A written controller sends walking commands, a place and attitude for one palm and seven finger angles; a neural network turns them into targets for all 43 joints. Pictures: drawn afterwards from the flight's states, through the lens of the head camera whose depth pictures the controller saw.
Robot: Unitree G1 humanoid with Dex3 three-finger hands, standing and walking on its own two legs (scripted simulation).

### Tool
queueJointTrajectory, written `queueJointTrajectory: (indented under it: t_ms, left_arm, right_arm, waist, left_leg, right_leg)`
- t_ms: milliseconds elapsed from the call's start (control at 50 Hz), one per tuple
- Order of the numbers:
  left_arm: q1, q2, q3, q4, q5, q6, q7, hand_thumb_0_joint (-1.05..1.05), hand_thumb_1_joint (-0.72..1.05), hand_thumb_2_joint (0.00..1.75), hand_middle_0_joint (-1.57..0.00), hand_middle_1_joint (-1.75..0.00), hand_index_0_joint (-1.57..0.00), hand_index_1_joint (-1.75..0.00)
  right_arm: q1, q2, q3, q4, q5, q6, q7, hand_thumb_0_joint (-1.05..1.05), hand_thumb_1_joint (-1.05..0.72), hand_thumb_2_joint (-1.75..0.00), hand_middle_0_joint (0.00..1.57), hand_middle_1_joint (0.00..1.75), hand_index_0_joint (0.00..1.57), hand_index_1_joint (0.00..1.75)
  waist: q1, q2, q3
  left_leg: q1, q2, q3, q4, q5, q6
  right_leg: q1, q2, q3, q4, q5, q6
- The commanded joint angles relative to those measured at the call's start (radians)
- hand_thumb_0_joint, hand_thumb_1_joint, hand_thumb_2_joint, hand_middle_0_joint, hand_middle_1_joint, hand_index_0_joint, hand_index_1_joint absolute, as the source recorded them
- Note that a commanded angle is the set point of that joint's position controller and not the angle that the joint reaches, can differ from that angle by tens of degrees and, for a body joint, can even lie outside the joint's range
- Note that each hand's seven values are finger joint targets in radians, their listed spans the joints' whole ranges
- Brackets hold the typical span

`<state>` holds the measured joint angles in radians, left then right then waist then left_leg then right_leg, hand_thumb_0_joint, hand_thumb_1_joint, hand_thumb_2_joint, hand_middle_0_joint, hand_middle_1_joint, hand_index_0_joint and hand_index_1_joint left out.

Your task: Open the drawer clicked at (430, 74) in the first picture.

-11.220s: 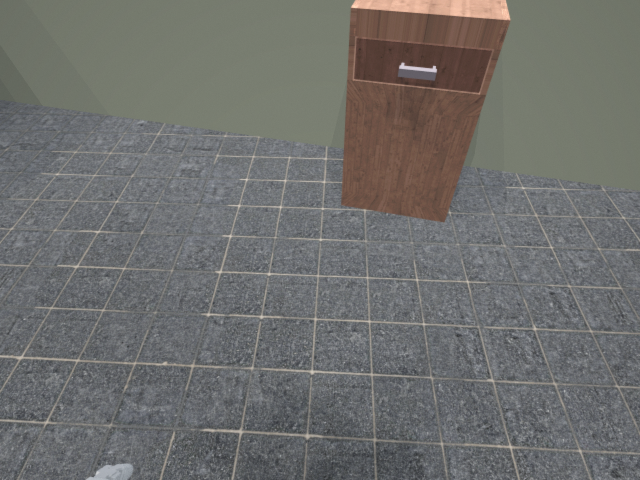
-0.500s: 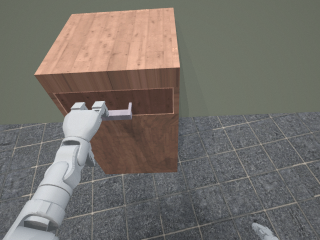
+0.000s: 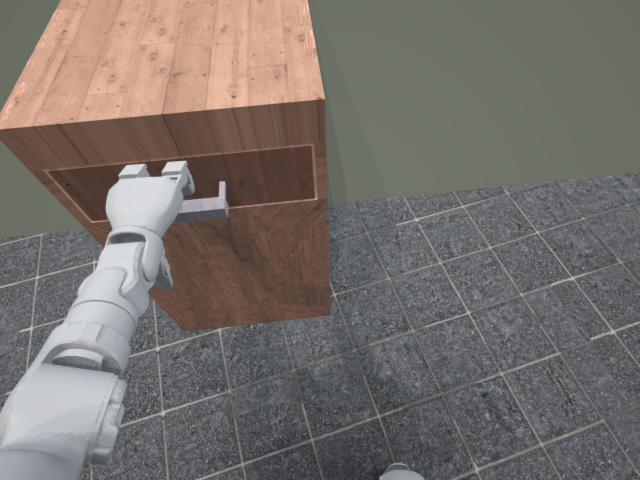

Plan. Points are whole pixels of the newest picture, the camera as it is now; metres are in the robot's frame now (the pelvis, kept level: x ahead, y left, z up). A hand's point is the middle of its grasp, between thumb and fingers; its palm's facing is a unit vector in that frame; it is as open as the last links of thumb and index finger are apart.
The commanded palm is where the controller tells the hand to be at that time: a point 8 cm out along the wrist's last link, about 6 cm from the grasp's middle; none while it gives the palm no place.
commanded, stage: move the hooked fingers above the handle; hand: left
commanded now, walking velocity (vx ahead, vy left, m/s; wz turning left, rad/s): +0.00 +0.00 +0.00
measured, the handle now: (192, 200) +0.56 +0.23 -0.06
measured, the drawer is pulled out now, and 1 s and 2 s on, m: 0.00 0.00 0.00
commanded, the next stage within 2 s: lower the fingers behind the handle in 1.26 s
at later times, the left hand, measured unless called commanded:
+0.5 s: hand (179, 206) +0.51 +0.22 -0.01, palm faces -0.06 -0.02 -1.00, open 13.8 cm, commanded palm +0.49 +0.23 +0.05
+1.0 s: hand (173, 212) +0.49 +0.23 +0.00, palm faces -0.05 -0.02 -1.00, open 13.8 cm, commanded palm +0.48 +0.23 +0.05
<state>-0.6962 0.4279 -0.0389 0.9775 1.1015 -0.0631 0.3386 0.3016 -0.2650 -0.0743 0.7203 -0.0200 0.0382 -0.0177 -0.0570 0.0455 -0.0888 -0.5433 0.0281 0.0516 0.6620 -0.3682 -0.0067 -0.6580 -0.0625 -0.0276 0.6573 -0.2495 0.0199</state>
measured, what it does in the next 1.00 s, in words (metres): stands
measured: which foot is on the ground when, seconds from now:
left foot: down 0.00-1.00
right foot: down 0.00-1.00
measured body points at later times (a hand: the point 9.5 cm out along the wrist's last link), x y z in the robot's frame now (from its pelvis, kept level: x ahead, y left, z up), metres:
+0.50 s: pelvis +0.00 +0.02 -0.02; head +0.12 +0.01 +0.41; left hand +0.50 +0.22 +0.05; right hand -0.01 -0.26 -0.15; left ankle -0.04 +0.13 -0.72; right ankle +0.03 -0.13 -0.72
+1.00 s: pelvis +0.01 +0.01 -0.02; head +0.12 +0.01 +0.42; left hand +0.49 +0.22 +0.05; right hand +0.04 -0.26 -0.15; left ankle -0.04 +0.13 -0.72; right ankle +0.03 -0.13 -0.72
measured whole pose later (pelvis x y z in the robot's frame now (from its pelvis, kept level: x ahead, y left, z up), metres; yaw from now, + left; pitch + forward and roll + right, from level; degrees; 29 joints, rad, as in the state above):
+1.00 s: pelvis +0.01 +0.01 -0.02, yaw +0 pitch +20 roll -1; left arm -0.83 0.44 -0.04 1.11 1.10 -0.03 0.39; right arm 0.31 -0.27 -0.07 0.74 -0.05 0.08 0.03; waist -0.10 0.05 -0.13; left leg -0.71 0.03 0.03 0.80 -0.44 0.01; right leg -0.80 -0.06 -0.04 0.74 -0.29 0.04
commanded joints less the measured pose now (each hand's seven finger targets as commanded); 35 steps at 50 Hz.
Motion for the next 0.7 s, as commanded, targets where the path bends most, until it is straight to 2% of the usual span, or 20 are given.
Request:
queueJointTrajectory:
  t_ms: [0,60,80,160,220,240,300,360,400,420,440,460,500,520,540,560,580,600,640,680]
  left_arm:
    - [-0.471,0.287,0.096,-0.141,0.006,0.002,0.071,0.0,-0.5,0.3,-0.3,-1.2,-0.3,-1.2]
    - [-0.515,0.288,0.098,-0.109,0.009,0.004,0.082,0.0,-0.5,0.3,-0.3,-1.2,-0.3,-1.2]
    - [-0.522,0.279,0.084,-0.106,0.011,0.005,0.083,0.0,-0.5,0.3,-0.3,-1.2,-0.3,-1.2]
    - [-0.556,0.259,0.07,-0.05,0.009,0.014,0.086,0.0,-0.5,0.3,-0.3,-1.2,-0.3,-1.2]
    - [-0.572,0.286,0.081,-0.023,0.012,0.019,0.085,0.0,-0.5,0.3,-0.3,-1.2,-0.3,-1.2]
    - [-0.601,0.27,0.062,-0.014,0.015,0.023,0.086,0.0,-0.5,0.3,-0.3,-1.2,-0.3,-1.2]
    - [-0.623,0.299,0.083,-0.014,0.019,0.022,0.089,0.0,-0.5,0.3,-0.3,-1.2,-0.3,-1.2]
    - [-0.651,0.277,0.074,-0.013,0.02,0.024,0.091,0.0,-0.5,0.3,-0.3,-1.2,-0.3,-1.2]
    - [-0.625,0.29,0.078,0.041,0.014,0.04,0.09,0.0,-0.5,0.3,-0.3,-1.2,-0.3,-1.2]
    - [-0.618,0.312,0.095,0.044,0.015,0.045,0.089,0.0,-0.5,0.3,-0.3,-1.2,-0.3,-1.2]
    - [-0.636,0.327,0.099,0.024,0.018,0.046,0.09,0.0,-0.5,0.3,-0.3,-1.2,-0.3,-1.2]
    - [-0.643,0.322,0.1,0.004,0.017,0.043,0.088,0.0,-0.5,0.3,-0.3,-1.2,-0.3,-1.2]
    - [-0.632,0.325,0.102,-0.03,0.019,0.042,0.085,0.0,-0.5,0.3,-0.3,-1.2,-0.3,-1.2]
    - [-0.607,0.32,0.107,-0.037,0.015,0.041,0.082,0.0,-0.5,0.3,-0.3,-1.2,-0.3,-1.2]
    - [-0.563,0.328,0.122,-0.024,0.007,0.044,0.077,0.0,-0.5,0.3,-0.3,-1.2,-0.3,-1.2]
    - [-0.561,0.317,0.114,-0.024,0.001,0.042,0.073,0.0,-0.5,0.3,-0.3,-1.2,-0.3,-1.2]
    - [-0.545,0.319,0.115,-0.035,-0.002,0.04,0.069,0.0,-0.5,0.3,-0.3,-1.2,-0.3,-1.2]
    - [-0.542,0.301,0.1,-0.043,-0.002,0.037,0.068,0.0,-0.5,0.3,-0.3,-1.2,-0.3,-1.2]
    - [-0.552,0.311,0.102,-0.06,0.002,0.032,0.068,0.0,-0.5,0.3,-0.3,-1.2,-0.3,-1.2]
    - [-0.564,0.322,0.113,-0.115,0.003,0.01,0.073,0.0,-0.5,0.3,-0.3,-1.2,-0.3,-1.2]
  right_arm:
    - [0.093,-0.147,-0.046,-0.064,-0.004,-0.022,-0.005,0.0,-0.9,-0.9,0.2,0.3,0.2,0.3]
    - [0.112,-0.152,-0.05,-0.053,-0.011,-0.02,0.0,0.0,-0.9,-0.9,0.2,0.3,0.2,0.3]
    - [0.123,-0.153,-0.051,-0.052,-0.011,-0.019,0.002,0.0,-0.9,-0.9,0.2,0.3,0.2,0.3]
    - [0.146,-0.159,-0.052,-0.035,-0.017,-0.015,0.01,0.0,-0.9,-0.9,0.2,0.3,0.2,0.3]
    - [0.164,-0.168,-0.05,-0.027,-0.02,-0.011,0.015,0.0,-0.9,-0.9,0.2,0.3,0.2,0.3]
    - [0.168,-0.168,-0.05,-0.025,-0.021,-0.01,0.015,0.0,-0.9,-0.9,0.2,0.3,0.2,0.3]
    - [0.185,-0.174,-0.05,-0.02,-0.027,-0.006,0.019,0.0,-0.9,-0.9,0.2,0.3,0.2,0.3]
    - [0.202,-0.173,-0.052,-0.016,-0.033,-0.002,0.027,0.0,-0.9,-0.9,0.2,0.3,0.2,0.3]
    - [0.207,-0.178,-0.047,-0.011,-0.033,0.006,0.031,0.0,-0.9,-0.9,0.2,0.3,0.2,0.3]
    - [0.205,-0.181,-0.045,-0.013,-0.032,0.008,0.031,0.0,-0.9,-0.9,0.2,0.3,0.2,0.3]
    - [0.205,-0.184,-0.044,-0.018,-0.033,0.01,0.03,0.0,-0.9,-0.9,0.2,0.3,0.2,0.3]
    - [0.204,-0.182,-0.046,-0.021,-0.034,0.011,0.031,0.0,-0.9,-0.9,0.2,0.3,0.2,0.3]
    - [0.215,-0.179,-0.049,-0.023,-0.036,0.015,0.034,0.0,-0.9,-0.9,0.2,0.3,0.2,0.3]
    - [0.218,-0.177,-0.051,-0.024,-0.037,0.017,0.036,0.0,-0.9,-0.9,0.2,0.3,0.2,0.3]
    - [0.216,-0.178,-0.049,-0.026,-0.035,0.022,0.038,0.0,-0.9,-0.9,0.2,0.3,0.2,0.3]
    - [0.216,-0.176,-0.048,-0.024,-0.035,0.025,0.037,0.0,-0.9,-0.9,0.2,0.3,0.2,0.3]
    - [0.216,-0.177,-0.048,-0.025,-0.032,0.027,0.037,0.0,-0.9,-0.9,0.2,0.3,0.2,0.3]
    - [0.211,-0.175,-0.05,-0.028,-0.031,0.027,0.037,0.0,-0.9,-0.9,0.2,0.3,0.2,0.3]
    - [0.207,-0.176,-0.048,-0.026,-0.028,0.03,0.033,0.0,-0.9,-0.9,0.2,0.3,0.2,0.3]
    - [0.21,-0.173,-0.052,-0.026,-0.031,0.029,0.03,0.0,-0.9,-0.9,0.2,0.3,0.2,0.3]
  waist:
    - [-0.023,-0.034,-0.407]
    - [-0.04,-0.041,-0.438]
    - [-0.043,-0.015,-0.455]
    - [-0.064,-0.017,-0.452]
    - [-0.064,-0.004,-0.466]
    - [-0.081,-0.006,-0.452]
    - [-0.078,0.03,-0.491]
    - [-0.085,0.055,-0.517]
    - [-0.093,0.015,-0.48]
    - [-0.088,0.006,-0.475]
    - [-0.086,0.021,-0.5]
    - [-0.084,0.027,-0.532]
    - [-0.072,0.08,-0.573]
    - [-0.065,0.069,-0.58]
    - [-0.058,0.038,-0.57]
    - [-0.066,0.026,-0.559]
    - [-0.058,0.027,-0.545]
    - [-0.063,0.024,-0.537]
    - [-0.066,0.008,-0.506]
    - [-0.058,0.04,-0.562]
  left_leg:
    - [0.018,-0.072,0.001,-0.039,0.299,0.044]
    - [0.005,-0.07,-0.008,-0.016,0.324,0.044]
    - [0.011,-0.07,-0.005,-0.009,0.327,0.043]
    - [0.003,-0.062,-0.021,0.014,0.353,0.04]
    - [-0.008,-0.058,-0.026,0.027,0.347,0.039]
    - [-0.011,-0.055,-0.028,0.035,0.342,0.039]
    - [-0.002,-0.051,-0.034,0.053,0.383,0.035]
    - [0.028,-0.04,-0.051,0.079,0.469,0.025]
    - [-0.024,-0.043,-0.043,0.088,0.426,0.03]
    - [-0.04,-0.043,-0.04,0.086,0.406,0.032]
    - [-0.037,-0.044,-0.04,0.086,0.404,0.032]
    - [-0.018,-0.042,-0.044,0.091,0.437,0.031]
    - [0.028,-0.033,-0.049,0.1,0.513,0.023]
    - [0.039,-0.03,-0.049,0.106,0.542,0.023]
    - [0.021,-0.032,-0.043,0.105,0.545,0.026]
    - [0.014,-0.03,-0.046,0.102,0.557,0.028]
    - [0.004,-0.031,-0.042,0.096,0.534,0.029]
    - [0.003,-0.031,-0.039,0.091,0.514,0.031]
    - [-0.009,-0.033,-0.037,0.08,0.471,0.035]
    - [0.029,-0.032,-0.042,0.082,0.513,0.033]
  right_leg:
    - [0.289,0.075,0.0,-0.012,0.254,-0.046]
    - [0.271,0.078,-0.002,0.005,0.271,-0.047]
    - [0.259,0.078,-0.002,0.012,0.271,-0.046]
    - [0.206,0.083,-0.011,0.028,0.268,-0.049]
    - [0.177,0.085,-0.012,0.044,0.251,-0.049]
    - [0.151,0.086,-0.014,0.045,0.242,-0.047]
    - [0.136,0.085,-0.015,0.064,0.256,-0.049]
    - [0.097,0.088,-0.024,0.086,0.273,-0.05]
    - [0.094,0.091,-0.023,0.089,0.266,-0.047]
    - [0.1,0.09,-0.022,0.089,0.261,-0.046]
    - [0.108,0.089,-0.019,0.091,0.263,-0.046]
    - [0.115,0.09,-0.021,0.098,0.281,-0.047]
    - [0.109,0.089,-0.022,0.108,0.3,-0.046]
    - [0.119,0.09,-0.022,0.106,0.315,-0.045]
    - [0.141,0.091,-0.021,0.104,0.33,-0.044]
    - [0.151,0.091,-0.019,0.1,0.348,-0.043]
    - [0.156,0.089,-0.018,0.096,0.338,-0.042]
    - [0.156,0.09,-0.018,0.088,0.333,-0.042]
    - [0.158,0.091,-0.019,0.08,0.317,-0.042]
    - [0.173,0.087,-0.015,0.083,0.336,-0.043]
